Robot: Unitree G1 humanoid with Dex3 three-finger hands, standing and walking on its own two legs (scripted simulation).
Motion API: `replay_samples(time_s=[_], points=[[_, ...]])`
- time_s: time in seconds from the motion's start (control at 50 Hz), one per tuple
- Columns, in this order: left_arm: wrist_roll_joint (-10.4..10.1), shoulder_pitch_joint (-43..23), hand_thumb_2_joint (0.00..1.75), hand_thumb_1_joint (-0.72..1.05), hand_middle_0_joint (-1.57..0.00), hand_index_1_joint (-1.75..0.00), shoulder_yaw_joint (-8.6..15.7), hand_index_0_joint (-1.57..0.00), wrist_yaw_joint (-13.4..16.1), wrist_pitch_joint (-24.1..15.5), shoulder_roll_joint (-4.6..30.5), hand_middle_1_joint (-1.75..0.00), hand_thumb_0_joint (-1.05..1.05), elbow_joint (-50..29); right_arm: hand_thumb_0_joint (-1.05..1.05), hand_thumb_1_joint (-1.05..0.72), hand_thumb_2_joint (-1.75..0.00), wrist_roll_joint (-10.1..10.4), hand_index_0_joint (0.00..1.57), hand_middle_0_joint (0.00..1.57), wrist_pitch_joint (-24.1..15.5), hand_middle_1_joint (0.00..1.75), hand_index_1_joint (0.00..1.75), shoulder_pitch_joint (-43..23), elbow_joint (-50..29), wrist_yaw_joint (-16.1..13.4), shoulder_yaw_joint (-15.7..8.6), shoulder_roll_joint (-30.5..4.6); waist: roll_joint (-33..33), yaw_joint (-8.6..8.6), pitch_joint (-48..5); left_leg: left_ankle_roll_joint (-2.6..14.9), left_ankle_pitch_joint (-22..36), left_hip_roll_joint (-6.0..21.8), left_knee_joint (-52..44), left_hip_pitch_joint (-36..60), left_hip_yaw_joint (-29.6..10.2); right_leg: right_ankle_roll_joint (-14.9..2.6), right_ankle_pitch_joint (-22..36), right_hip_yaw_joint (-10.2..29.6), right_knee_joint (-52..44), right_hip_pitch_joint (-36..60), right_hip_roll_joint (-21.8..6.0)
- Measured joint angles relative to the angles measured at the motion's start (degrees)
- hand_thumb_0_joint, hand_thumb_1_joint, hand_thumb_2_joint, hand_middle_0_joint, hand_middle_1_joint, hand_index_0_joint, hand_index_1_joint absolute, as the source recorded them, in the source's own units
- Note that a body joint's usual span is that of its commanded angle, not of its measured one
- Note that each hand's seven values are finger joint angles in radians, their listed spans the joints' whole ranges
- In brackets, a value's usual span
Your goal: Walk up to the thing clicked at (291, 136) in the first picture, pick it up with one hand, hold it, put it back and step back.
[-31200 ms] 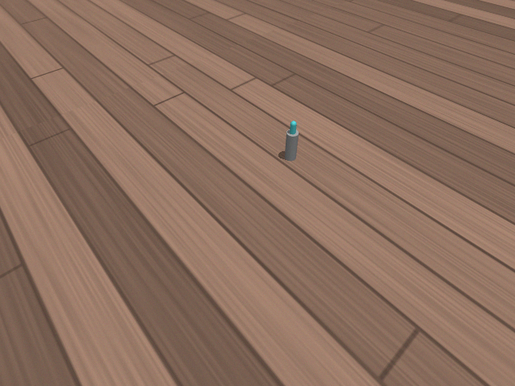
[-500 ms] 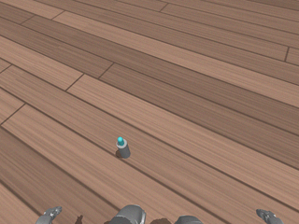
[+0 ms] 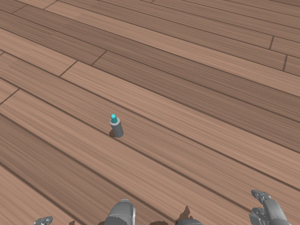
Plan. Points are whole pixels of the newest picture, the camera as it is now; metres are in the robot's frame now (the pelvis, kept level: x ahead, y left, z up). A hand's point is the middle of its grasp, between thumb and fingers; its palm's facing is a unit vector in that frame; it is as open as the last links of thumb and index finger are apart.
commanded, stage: step back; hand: left
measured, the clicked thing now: (116, 125) +0.73 +0.26 -0.62
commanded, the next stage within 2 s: stand in 1.86 s
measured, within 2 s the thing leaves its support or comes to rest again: neither
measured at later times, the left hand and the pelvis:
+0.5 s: hand out of the picture -0.05 +0.26 -0.13, palm faces +0.05 -0.92 -0.39, open 7.4 cm; pelvis -0.16 -0.02 +0.01, yaw +3 degrees
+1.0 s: hand out of the picture -0.26 +0.24 -0.12, palm faces +0.12 -0.88 -0.46, open 7.4 cm; pelvis -0.31 -0.05 +0.01, yaw +8 degrees
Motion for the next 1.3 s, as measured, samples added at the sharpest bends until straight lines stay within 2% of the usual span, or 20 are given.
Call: replay_samples(time_s=[0.06,0.1,0.14,0.24,0.32,0.38,0.42,0.48,0.58,0.62,0.66,0.72,0.76,0.82,0.96,1.02,1.08,1.14,1.2,1.3], points=[[0.40,1.32,0.89,0.90,-0.21,-0.30,-0.84,-0.20,-0.54,-0.02,-1.11,-0.30,0.01,-0.19,0.01,-0.90,-0.90,0.66,0.20,0.21,1.36,0.30,0.30,0.85,1.93,-0.66,-0.65,-0.14,-0.25,0.66,-1.09,0.34,-12.77,-5.90,12.08,-3.32,-4.61,-0.77,1.28,0.09,1.88,-2.18,-1.33],[0.49,1.87,0.89,0.90,-0.21,-0.30,-1.20,-0.21,-0.27,0.08,-1.80,-0.30,0.01,-0.18,0.01,-0.90,-0.90,1.12,0.20,0.21,1.34,0.30,0.30,2.08,2.65,-0.73,-0.70,-0.46,-0.68,0.96,-1.81,0.57,-14.20,-9.61,20.96,-4.38,-6.11,-0.73,3.04,0.50,0.69,-2.75,-2.59],[0.70,1.64,0.89,0.90,-0.21,-0.30,-1.17,-0.21,0.04,0.23,-1.97,-0.30,0.01,-0.48,0.01,-0.90,-0.90,1.33,0.20,0.21,0.88,0.30,0.30,3.48,2.93,-0.83,-0.55,-0.61,-0.99,0.82,-2.08,0.47,-14.56,-10.93,24.54,-3.47,-5.75,-0.68,4.62,0.36,-0.37,-3.47,-3.45],[0.84,-0.94,0.89,0.90,-0.21,-0.30,-1.14,-0.21,1.01,-0.07,-0.86,-0.30,0.01,-3.12,0.01,-0.90,-0.90,0.74,0.20,0.21,0.80,0.30,0.30,5.96,3.76,-0.66,-0.23,-0.12,-1.49,0.17,-1.34,0.44,-16.27,-8.48,12.79,4.90,-2.55,-0.35,7.09,-1.68,-0.17,-6.56,-4.36],[-0.10,-4.24,0.89,0.90,-0.21,-0.30,-1.34,-0.21,1.14,0.52,0.93,-0.30,0.01,-4.69,0.01,-0.90,-0.90,-0.11,0.20,0.21,0.15,0.30,0.30,6.07,4.87,-0.28,-0.43,1.22,-4.10,-0.23,0.49,1.70,-7.87,-7.88,-2.65,11.30,0.81,0.10,7.15,-2.19,4.56,-10.68,-6.27],[-0.58,-5.27,0.89,0.90,-0.21,-0.30,-1.07,-0.21,1.53,1.41,0.87,-0.30,0.01,-3.61,0.01,-0.90,-0.90,-0.58,0.20,0.21,0.04,0.30,0.30,5.30,5.00,0.64,0.24,2.02,-4.08,-0.63,1.04,2.38,-7.13,-6.79,-1.46,9.46,0.66,-0.72,-4.81,2.25,15.46,-13.67,-1.40],[-1.02,-5.18,0.89,0.90,-0.21,-0.30,-0.96,-0.20,1.57,1.75,1.00,-0.30,0.01,-2.81,0.01,-0.90,-0.89,-0.78,0.20,0.21,-0.22,0.30,0.30,4.93,4.88,0.46,0.70,2.59,-4.03,-0.98,0.41,2.25,-5.24,-5.75,-3.04,8.83,0.35,-1.19,-6.71,4.69,24.81,-15.13,2.00],[-1.15,-4.14,0.89,0.90,-0.21,-0.30,-0.85,-0.20,1.22,1.28,1.00,-0.30,0.01,-2.24,0.01,-0.90,-0.89,-0.86,0.20,0.21,-0.16,0.31,0.30,3.84,4.18,0.10,0.89,2.68,-3.71,-0.59,-0.48,2.19,-2.64,-4.15,-4.89,7.44,0.68,-0.54,-6.19,4.57,29.73,-14.01,3.14],[-0.74,-2.30,0.89,0.90,-0.21,-0.30,-0.94,-0.20,0.61,0.81,0.97,-0.30,0.01,-1.01,0.01,-0.90,-0.89,-0.97,0.20,0.21,-0.32,0.31,0.30,1.10,1.48,0.07,0.60,1.85,-2.99,0.14,-0.55,1.35,0.51,-2.10,-4.92,3.63,1.89,0.73,-5.91,2.10,16.72,-6.06,0.23],[-0.58,-1.66,0.89,0.90,-0.21,-0.30,-1.08,-0.20,0.43,0.33,0.82,-0.30,0.01,-0.23,0.01,-0.90,-0.89,-0.61,0.20,0.21,0.07,0.31,0.30,0.11,0.76,0.20,0.57,1.06,-2.34,0.55,-0.71,0.40,1.22,-1.27,-3.51,1.48,2.25,0.21,-1.66,0.63,5.36,-1.46,-1.04],[-0.03,-1.43,0.89,0.90,-0.21,-0.30,-1.10,-0.20,0.46,-0.29,-0.40,-0.30,0.01,1.07,0.01,-0.90,-0.89,-0.05,0.20,0.21,0.73,0.31,0.30,-1.02,0.98,0.20,0.28,-0.29,0.63,0.24,-0.32,0.19,1.23,0.27,-1.02,-0.77,0.49,-0.98,-1.05,-1.10,-0.22,0.67,0.41],[0.47,0.28,0.89,0.90,-0.21,-0.30,-1.71,-0.21,0.03,-0.30,-1.17,-0.30,0.01,1.31,0.01,-0.90,-0.90,0.45,0.20,0.21,2.04,0.30,0.30,-0.33,2.52,-0.65,-0.35,-0.07,0.05,1.15,-1.48,0.31,-12.79,-5.69,11.37,-4.16,-4.58,-1.95,0.39,-0.89,1.93,-1.80,-0.92],[0.57,1.13,0.89,0.90,-0.21,-0.30,-1.91,-0.21,0.38,-0.23,-1.53,-0.30,0.01,1.58,0.01,-0.90,-0.90,0.82,0.20,0.21,2.10,0.30,0.30,0.79,3.12,-0.73,-0.27,-0.26,-0.56,1.48,-2.19,0.41,-14.43,-9.33,20.55,-5.21,-6.50,-1.93,2.14,-0.54,0.95,-2.45,-2.26],[0.87,1.32,0.89,0.90,-0.21,-0.30,-1.69,-0.21,0.85,-0.60,-1.56,-0.30,0.01,1.37,0.01,-0.90,-0.90,0.69,0.20,0.21,1.47,0.30,0.30,2.68,3.82,-0.75,-0.19,-0.57,-0.45,1.20,-2.61,0.09,-14.12,-10.50,25.00,-3.39,-6.32,-1.88,4.20,-1.32,-0.08,-3.59,-3.25],[0.98,0.21,0.89,0.90,-0.21,-0.30,-1.20,-0.21,0.81,-2.00,0.11,-0.30,0.01,-0.09,0.01,-0.90,-0.90,-0.43,0.20,0.21,1.41,0.30,0.30,5.83,7.67,0.34,-0.49,0.16,-0.84,1.23,-3.26,0.06,-17.90,-6.49,6.45,8.70,-1.23,-1.65,6.02,-4.94,1.41,-6.46,-5.19],[0.72,-0.13,0.89,0.90,-0.21,-0.30,-1.35,-0.21,0.55,-1.57,1.24,-0.30,0.01,1.03,0.01,-0.90,-0.90,-0.56,0.20,0.21,0.34,0.30,0.30,5.99,9.43,1.04,-0.93,1.16,-2.93,1.29,-3.44,1.28,-9.35,-6.91,-4.59,13.76,1.18,-0.95,6.02,-4.70,3.10,-7.64,-6.97],[0.04,1.21,0.89,0.90,-0.21,-0.30,-1.54,-0.21,0.32,-0.97,1.08,-0.30,0.01,4.01,0.01,-0.90,-0.90,-1.12,0.20,0.21,-0.48,0.30,0.30,6.72,10.07,1.73,-0.54,1.94,-3.02,0.45,-5.72,2.84,-7.73,-6.51,-5.29,13.27,1.45,-0.78,-2.31,-1.94,7.21,-9.06,-4.66],[-0.48,2.34,0.89,0.90,-0.21,-0.30,-1.38,-0.20,-0.37,-1.26,1.66,-0.30,0.01,6.08,0.01,-0.90,-0.90,-1.44,0.20,0.21,-1.51,0.30,0.30,6.78,10.51,1.65,0.17,3.11,-3.75,-0.02,-6.68,2.57,-5.79,-5.83,-7.49,13.95,1.70,-0.91,-1.45,-0.20,10.02,-9.03,-3.16],[-0.53,3.40,0.89,0.90,-0.21,-0.30,-1.25,-0.20,-0.95,-1.88,1.71,-0.30,0.01,7.59,0.01,-0.90,-0.89,-1.71,0.20,0.21,-1.81,0.31,0.30,6.32,10.56,1.92,0.29,3.58,-4.00,-0.07,-7.42,1.96,-5.37,-5.14,-7.91,13.87,2.26,-0.57,-1.84,-0.90,4.81,-5.97,-3.25],[0.38,3.77,0.89,0.90,-0.21,-0.30,-1.42,-0.20,-0.60,-3.62,-0.55,-0.30,0.01,9.50,0.01,-0.90,-0.90,-0.97,0.20,0.21,-0.85,0.31,0.30,5.38,10.51,1.82,-0.17,2.56,-0.33,0.33,-7.26,1.36,-10.50,-2.84,-2.57,12.19,0.30,-1.44,8.42,-3.16,-5.15,-0.88,-0.69]])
